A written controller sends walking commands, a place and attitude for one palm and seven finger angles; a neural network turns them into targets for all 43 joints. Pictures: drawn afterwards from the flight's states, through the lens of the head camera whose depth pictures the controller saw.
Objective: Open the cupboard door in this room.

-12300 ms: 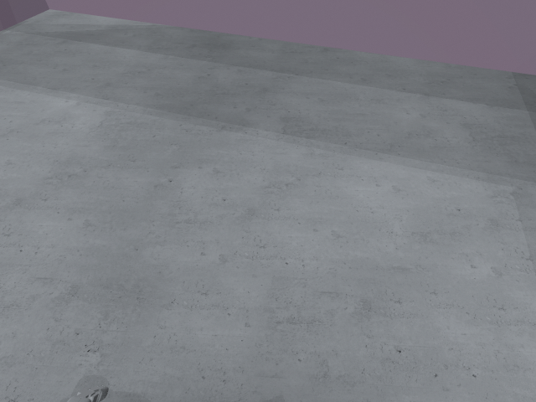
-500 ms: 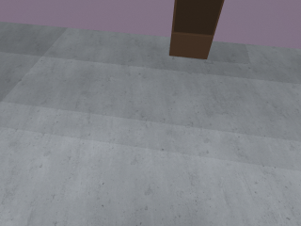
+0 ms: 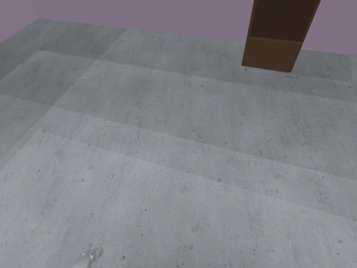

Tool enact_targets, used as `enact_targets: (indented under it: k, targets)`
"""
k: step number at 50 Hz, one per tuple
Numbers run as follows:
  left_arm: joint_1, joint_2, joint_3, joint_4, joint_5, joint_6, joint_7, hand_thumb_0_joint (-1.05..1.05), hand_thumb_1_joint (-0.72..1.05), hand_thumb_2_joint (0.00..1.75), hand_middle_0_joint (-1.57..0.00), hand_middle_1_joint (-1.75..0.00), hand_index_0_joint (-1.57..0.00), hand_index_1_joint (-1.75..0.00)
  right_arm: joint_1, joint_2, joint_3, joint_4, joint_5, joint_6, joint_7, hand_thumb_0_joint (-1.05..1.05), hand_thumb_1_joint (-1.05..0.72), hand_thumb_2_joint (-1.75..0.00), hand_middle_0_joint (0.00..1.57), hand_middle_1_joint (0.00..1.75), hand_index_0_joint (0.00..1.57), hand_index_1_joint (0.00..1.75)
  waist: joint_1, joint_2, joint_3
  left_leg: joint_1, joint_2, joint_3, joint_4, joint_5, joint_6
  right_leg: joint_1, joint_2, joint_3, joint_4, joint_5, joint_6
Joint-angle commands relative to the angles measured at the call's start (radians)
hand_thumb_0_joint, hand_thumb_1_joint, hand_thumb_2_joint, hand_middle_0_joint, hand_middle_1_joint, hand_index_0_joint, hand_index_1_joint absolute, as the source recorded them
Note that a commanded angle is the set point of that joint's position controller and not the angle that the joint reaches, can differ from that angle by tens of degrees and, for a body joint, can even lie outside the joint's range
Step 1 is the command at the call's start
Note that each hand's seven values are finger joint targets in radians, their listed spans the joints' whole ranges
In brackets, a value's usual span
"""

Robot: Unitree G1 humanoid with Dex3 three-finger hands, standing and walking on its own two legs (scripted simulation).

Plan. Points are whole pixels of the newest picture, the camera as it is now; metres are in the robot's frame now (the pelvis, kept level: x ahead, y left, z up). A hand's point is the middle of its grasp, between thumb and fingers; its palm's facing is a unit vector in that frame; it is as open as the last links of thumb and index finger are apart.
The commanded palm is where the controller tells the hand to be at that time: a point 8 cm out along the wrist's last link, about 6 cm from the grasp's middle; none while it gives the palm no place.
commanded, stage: turn or walk to find it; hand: left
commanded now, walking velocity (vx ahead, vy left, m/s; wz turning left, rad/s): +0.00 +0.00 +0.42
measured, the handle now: out of the picture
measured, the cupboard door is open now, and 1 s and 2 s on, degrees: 0 0 0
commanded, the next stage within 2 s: stand and wait in 0.52 s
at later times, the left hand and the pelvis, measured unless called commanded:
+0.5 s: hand out of the picture -0.05 +0.24 -0.18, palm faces +0.28 -0.93 -0.25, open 7.4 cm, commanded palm none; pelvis +0.00 +0.03 +0.00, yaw +13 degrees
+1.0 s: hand out of the picture +0.02 +0.19 -0.14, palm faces +0.35 -0.90 -0.25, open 7.3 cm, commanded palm none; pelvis +0.01 -0.01 +0.01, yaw +20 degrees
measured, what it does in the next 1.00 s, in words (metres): steps on the spot, turning left: left foot, then right foot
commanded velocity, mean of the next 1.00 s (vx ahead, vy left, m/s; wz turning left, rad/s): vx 0.00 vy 0.00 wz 0.29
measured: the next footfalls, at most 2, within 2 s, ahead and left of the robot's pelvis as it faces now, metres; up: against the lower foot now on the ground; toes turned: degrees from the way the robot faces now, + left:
left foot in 0.42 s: +0.00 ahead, +0.14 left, +0.00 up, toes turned +17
right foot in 0.84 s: +0.09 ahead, -0.08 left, +0.00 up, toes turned +12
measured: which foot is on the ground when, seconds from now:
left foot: up 0.00-0.40, down 0.42-0.86, up 0.88-1.00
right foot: down 0.00-0.42, up 0.44-0.82, down 0.84-1.00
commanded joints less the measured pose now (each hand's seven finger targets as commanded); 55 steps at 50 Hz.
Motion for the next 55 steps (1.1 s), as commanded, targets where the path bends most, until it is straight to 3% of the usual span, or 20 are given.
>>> enact_targets:
  k: [1, 3, 5, 14, 17, 19, 20, 21, 22, 24, 28, 35, 39, 40, 41, 43, 45, 47, 50, 55]
  targets:
    - [0.064, 0.204, 0.049, -0.057, -0.004, -0.019, 0.024, 0.00, 0.90, 0.90, -0.20, -0.30, -0.20, -0.30, -0.025, -0.097, -0.027, -0.074, -0.005, -0.002, 0.005, 0.00, -0.90, -0.90, 0.20, 0.30, 0.20, 0.30, 0.032, -0.193, -0.029, -0.205, 0.050, -0.014, 0.473, -0.100, -0.011, 0.092, -0.356, 0.298, -0.293, 0.271, -0.139]
    - [0.034, 0.164, 0.034, -0.065, -0.004, -0.025, 0.018, 0.00, 0.90, 0.90, -0.20, -0.30, -0.20, -0.30, 0.013, -0.077, -0.020, -0.049, -0.006, 0.003, 0.015, 0.00, -0.90, -0.90, 0.20, 0.30, 0.20, 0.30, 0.005, -0.200, -0.032, -0.199, 0.061, 0.018, 0.513, -0.007, -0.032, 0.107, -0.274, 0.139, -0.249, 0.384, -0.098]
    - [0.063, 0.156, 0.033, -0.053, -0.002, -0.029, 0.019, 0.00, 0.90, 0.90, -0.20, -0.30, -0.20, -0.30, 0.011, -0.076, -0.017, -0.047, -0.003, 0.005, 0.017, 0.00, -0.90, -0.90, 0.20, 0.30, 0.20, 0.30, 0.015, -0.232, -0.046, -0.192, 0.069, 0.036, 0.499, 0.018, -0.045, 0.135, -0.267, 0.097, -0.244, 0.436, -0.093]
    - [0.203, 0.217, 0.051, 0.009, 0.010, -0.015, 0.016, 0.00, 0.90, 0.90, -0.20, -0.30, -0.20, -0.30, -0.129, -0.055, 0.013, -0.076, 0.007, -0.008, 0.014, 0.00, -0.90, -0.90, 0.20, 0.30, 0.20, 0.30, 0.089, -0.271, -0.093, -0.095, 0.071, 0.139, 0.132, -0.063, -0.045, 0.258, -0.303, 0.049, -0.161, 0.638, -0.121]
    - [0.180, 0.230, 0.057, 0.021, 0.010, -0.010, 0.015, 0.00, 0.90, 0.90, -0.20, -0.30, -0.20, -0.30, -0.099, -0.058, 0.015, -0.072, 0.009, -0.015, 0.011, 0.00, -0.90, -0.90, 0.20, 0.30, 0.20, 0.30, 0.066, -0.271, -0.101, -0.007, 0.072, 0.167, -0.016, -0.011, -0.030, 0.224, -0.316, 0.026, -0.123, 0.592, -0.102]
    - [0.156, 0.225, 0.057, 0.020, -0.001, -0.004, 0.013, 0.00, 0.90, 0.90, -0.20, -0.30, -0.20, -0.30, -0.041, -0.083, 0.010, -0.057, 0.006, -0.026, 0.012, 0.00, -0.90, -0.90, 0.20, 0.30, 0.20, 0.30, 0.025, -0.220, -0.118, 0.166, 0.080, 0.173, -0.229, 0.176, -0.013, 0.125, -0.287, -0.032, -0.033, 0.470, -0.035]
    - [0.156, 0.198, 0.055, 0.009, -0.007, 0.001, 0.009, 0.00, 0.90, 0.90, -0.20, -0.30, -0.20, -0.30, -0.003, -0.142, -0.004, -0.055, 0.001, -0.036, 0.013, 0.00, -0.90, -0.90, 0.20, 0.30, 0.20, 0.30, 0.004, -0.055, -0.156, 0.313, 0.180, 0.044, -0.312, 0.356, 0.027, -0.007, -0.227, -0.079, 0.114, 0.295, 0.019]
    - [0.156, 0.134, 0.040, -0.027, -0.012, 0.006, 0.003, 0.00, 0.90, 0.90, -0.20, -0.30, -0.20, -0.30, 0.046, -0.241, -0.027, -0.054, -0.005, -0.039, 0.009, 0.00, -0.90, -0.90, 0.20, 0.30, 0.20, 0.30, -0.017, 0.221, -0.155, 0.417, 0.418, -0.243, -0.323, 0.693, 0.150, -0.244, -0.104, -0.109, 0.301, -0.238, 0.086]
    - [0.088, 0.132, 0.027, -0.045, -0.001, 0.016, 0.011, 0.00, 0.90, 0.90, -0.20, -0.30, -0.20, -0.30, 0.096, -0.257, -0.032, -0.031, -0.001, -0.033, -0.001, 0.00, -0.90, -0.90, 0.20, 0.30, 0.20, 0.30, -0.050, 0.205, -0.154, 0.363, 0.461, -0.268, -0.339, 0.752, 0.216, -0.256, -0.085, -0.014, 0.430, -0.361, 0.085]
    - [0.046, 0.139, 0.036, -0.031, -0.009, 0.022, 0.009, 0.00, 0.90, 0.90, -0.20, -0.30, -0.20, -0.30, 0.027, -0.211, -0.021, -0.037, -0.002, -0.034, -0.018, 0.00, -0.90, -0.90, 0.20, 0.30, 0.20, 0.30, -0.023, 0.183, -0.103, 0.302, 0.385, -0.205, -0.329, 0.706, 0.216, -0.294, -0.088, 0.056, 0.530, -0.253, 0.087]
    - [0.101, 0.125, 0.031, 0.010, -0.007, 0.018, -0.001, 0.00, 0.90, 0.90, -0.20, -0.30, -0.20, -0.30, -0.031, -0.156, -0.002, -0.057, 0.001, -0.050, -0.020, 0.00, -0.90, -0.90, 0.20, 0.30, 0.20, 0.30, 0.023, 0.053, -0.107, 0.288, 0.290, -0.068, -0.324, 0.749, 0.175, -0.240, -0.072, 0.057, 0.505, -0.119, 0.097]
    - [0.060, 0.089, 0.007, 0.019, -0.008, 0.017, 0.005, 0.00, 0.90, 0.90, -0.20, -0.30, -0.20, -0.30, 0.008, -0.131, 0.001, -0.017, -0.004, -0.052, -0.023, 0.00, -0.90, -0.90, 0.20, 0.30, 0.20, 0.30, 0.010, 0.082, -0.083, 0.255, 0.280, -0.079, -0.333, 0.713, 0.179, -0.119, -0.043, 0.043, 0.253, -0.126, 0.089]
    - [0.130, 0.084, 0.002, 0.060, -0.009, -0.001, 0.009, 0.00, 0.90, 0.90, -0.20, -0.30, -0.20, -0.30, -0.005, -0.116, 0.004, 0.011, -0.001, -0.052, -0.025, 0.00, -0.90, -0.90, 0.20, 0.30, 0.20, 0.30, 0.047, 0.064, -0.088, 0.206, 0.244, -0.079, -0.282, 0.616, 0.135, 0.051, -0.019, 0.016, -0.051, 0.035, 0.074]
    - [0.159, 0.099, 0.003, 0.077, -0.008, -0.011, 0.012, 0.00, 0.90, 0.90, -0.20, -0.30, -0.20, -0.30, 0.002, -0.096, 0.005, 0.021, 0.005, -0.054, -0.023, 0.00, -0.90, -0.90, 0.20, 0.30, 0.20, 0.30, 0.057, 0.017, -0.090, 0.157, 0.212, -0.066, -0.246, 0.520, 0.096, 0.141, -0.032, 0.027, -0.168, 0.148, 0.068]
    - [0.172, 0.135, 0.005, 0.087, -0.003, -0.022, 0.018, 0.00, 0.90, 0.90, -0.20, -0.30, -0.20, -0.30, 0.025, -0.052, 0.014, 0.027, 0.011, -0.058, -0.020, 0.00, -0.90, -0.90, 0.20, 0.30, 0.20, 0.30, 0.054, -0.083, -0.100, 0.077, 0.161, -0.018, -0.186, 0.371, 0.048, 0.233, -0.124, 0.124, -0.205, 0.255, 0.041]
    - [0.157, 0.229, 0.030, 0.074, -0.004, -0.029, 0.017, 0.00, 0.90, 0.90, -0.20, -0.30, -0.20, -0.30, 0.016, -0.025, 0.020, 0.007, 0.011, -0.033, -0.018, 0.00, -0.90, -0.90, 0.20, 0.30, 0.20, 0.30, 0.061, -0.388, -0.067, -0.004, 0.045, 0.066, -0.021, -0.111, -0.006, 0.146, -0.344, 0.337, -0.312, 0.264, -0.102]
    - [0.126, 0.189, 0.030, 0.064, -0.001, -0.018, 0.020, 0.00, 0.90, 0.90, -0.20, -0.30, -0.20, -0.30, -0.016, -0.054, 0.006, 0.011, 0.003, -0.017, -0.016, 0.00, -0.90, -0.90, 0.20, 0.30, 0.20, 0.30, 0.062, -0.299, 0.029, -0.045, 0.067, 0.036, 0.202, -0.145, 0.004, 0.043, -0.351, 0.334, -0.342, 0.208, -0.163]
    - [0.100, 0.167, 0.031, 0.049, -0.002, -0.020, 0.021, 0.00, 0.90, 0.90, -0.20, -0.30, -0.20, -0.30, 0.022, -0.031, 0.005, 0.041, 0.005, -0.015, -0.010, 0.00, -0.90, -0.90, 0.20, 0.30, 0.20, 0.30, 0.041, -0.196, -0.006, -0.075, 0.072, 0.044, 0.312, -0.093, -0.005, 0.094, -0.301, 0.203, -0.280, 0.361, -0.147]
    - [0.099, 0.149, 0.038, 0.040, 0.001, -0.023, 0.023, 0.00, 0.90, 0.90, -0.20, -0.30, -0.20, -0.30, 0.039, -0.024, -0.001, 0.041, 0.006, -0.006, -0.002, 0.00, -0.90, -0.90, 0.20, 0.30, 0.20, 0.30, 0.039, -0.209, -0.036, -0.080, 0.083, 0.063, 0.346, -0.059, -0.025, 0.108, -0.287, 0.121, -0.273, 0.367, -0.119]
    - [0.131, 0.186, 0.052, 0.047, 0.009, -0.017, 0.024, 0.00, 0.90, 0.90, -0.20, -0.30, -0.20, -0.30, -0.008, -0.016, 0.006, 0.012, 0.008, -0.009, 0.003, 0.00, -0.90, -0.90, 0.20, 0.30, 0.20, 0.30, 0.069, -0.232, -0.060, -0.060, 0.089, 0.109, 0.189, -0.094, -0.037, 0.155, -0.315, 0.104, -0.248, 0.370, -0.136]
